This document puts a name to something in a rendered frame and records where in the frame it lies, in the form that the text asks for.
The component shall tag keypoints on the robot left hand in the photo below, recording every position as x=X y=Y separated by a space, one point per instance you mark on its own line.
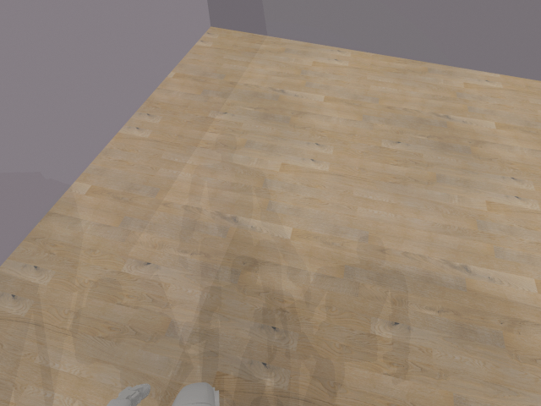
x=131 y=396

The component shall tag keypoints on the left robot thigh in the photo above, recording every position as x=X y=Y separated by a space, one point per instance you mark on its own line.
x=197 y=394

